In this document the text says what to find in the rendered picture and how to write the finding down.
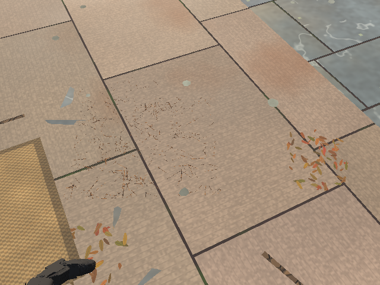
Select left robot hand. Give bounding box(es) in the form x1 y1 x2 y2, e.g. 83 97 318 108
25 258 96 285

